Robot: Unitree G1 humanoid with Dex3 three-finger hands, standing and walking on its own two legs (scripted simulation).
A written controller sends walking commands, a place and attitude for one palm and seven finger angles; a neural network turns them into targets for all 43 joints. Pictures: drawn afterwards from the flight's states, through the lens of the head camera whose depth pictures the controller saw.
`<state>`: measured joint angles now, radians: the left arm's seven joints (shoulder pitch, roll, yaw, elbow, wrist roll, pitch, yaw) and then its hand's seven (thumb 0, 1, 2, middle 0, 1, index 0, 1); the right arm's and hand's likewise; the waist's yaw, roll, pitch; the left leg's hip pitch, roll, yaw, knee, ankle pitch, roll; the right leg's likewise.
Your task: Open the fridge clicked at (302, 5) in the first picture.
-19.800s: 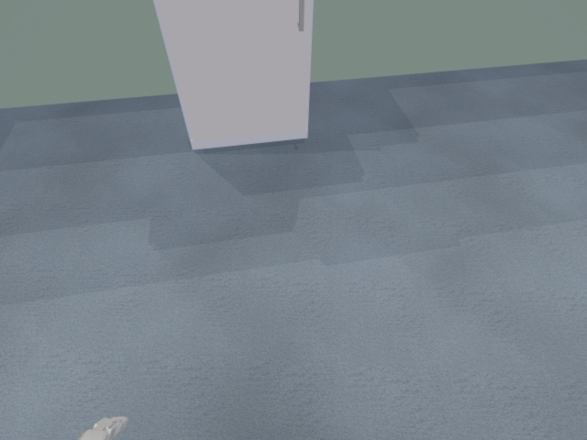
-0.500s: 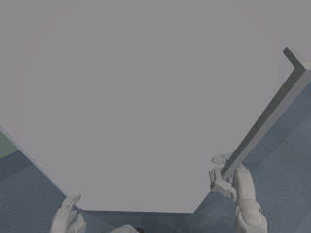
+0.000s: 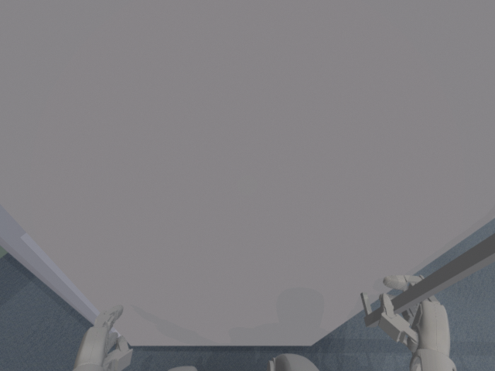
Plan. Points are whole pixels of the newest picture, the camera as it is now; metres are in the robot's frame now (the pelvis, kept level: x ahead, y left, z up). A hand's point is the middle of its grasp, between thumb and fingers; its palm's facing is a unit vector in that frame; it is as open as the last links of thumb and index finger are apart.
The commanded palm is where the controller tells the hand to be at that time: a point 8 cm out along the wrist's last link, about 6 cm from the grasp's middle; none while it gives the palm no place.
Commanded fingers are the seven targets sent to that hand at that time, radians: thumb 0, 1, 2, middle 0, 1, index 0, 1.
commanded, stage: walk backward, drawing the door open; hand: right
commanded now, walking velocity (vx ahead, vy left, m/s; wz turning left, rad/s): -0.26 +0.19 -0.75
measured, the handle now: (434, 265) +0.27 -0.23 +0.10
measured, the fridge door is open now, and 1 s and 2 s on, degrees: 57 81 74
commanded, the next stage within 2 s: stop walking and hold the door back in 0.40 s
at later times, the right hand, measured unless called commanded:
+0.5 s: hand out of the picture +0.05 -0.17 -0.01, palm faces +0.56 +0.79 -0.25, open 5.5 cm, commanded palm +0.00 -0.20 -0.01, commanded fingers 0.00 -0.90 -0.90 0.45 1.40 0.45 1.40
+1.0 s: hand out of the picture +0.01 -0.15 -0.01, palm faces +0.68 +0.68 -0.27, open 5.6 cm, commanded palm +0.00 -0.20 -0.01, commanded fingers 0.00 -0.90 -0.90 0.45 1.40 0.45 1.40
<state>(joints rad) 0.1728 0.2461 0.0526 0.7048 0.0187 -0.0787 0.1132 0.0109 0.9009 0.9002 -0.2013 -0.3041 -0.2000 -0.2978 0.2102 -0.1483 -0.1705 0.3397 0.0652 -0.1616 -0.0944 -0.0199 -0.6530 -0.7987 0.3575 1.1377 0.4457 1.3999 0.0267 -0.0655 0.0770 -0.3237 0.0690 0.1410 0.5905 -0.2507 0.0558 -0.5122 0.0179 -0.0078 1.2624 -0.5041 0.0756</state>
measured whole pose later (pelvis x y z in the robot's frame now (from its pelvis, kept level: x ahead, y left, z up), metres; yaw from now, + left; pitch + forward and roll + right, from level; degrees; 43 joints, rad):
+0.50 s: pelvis -0.08 +0.10 +0.01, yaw -20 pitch +1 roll +2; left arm 0.25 0.14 -0.04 0.65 0.03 -0.11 0.08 0.01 0.90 0.90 -0.20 -0.30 -0.20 -0.30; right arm 0.31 -0.19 -0.11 0.21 0.07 -0.14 -0.11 0.00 -0.68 -0.81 0.28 1.17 0.45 1.40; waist 0.01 -0.07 0.03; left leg -0.33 -0.01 0.03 0.70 -0.41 -0.07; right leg -0.30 -0.06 0.15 0.45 -0.18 0.07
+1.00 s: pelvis -0.17 +0.19 +0.01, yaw -30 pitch +1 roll -4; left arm 0.23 0.33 0.04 0.70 -0.02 -0.08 0.11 0.01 0.90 0.90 -0.20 -0.30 -0.20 -0.30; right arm -0.26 -0.21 -0.10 0.79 0.04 -0.19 -0.14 0.00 -0.64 -0.82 0.27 1.23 0.45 1.40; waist -0.03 0.01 0.05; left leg -0.36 0.10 0.13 0.48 -0.17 0.05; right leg -0.31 -0.01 -0.08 0.69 -0.42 -0.01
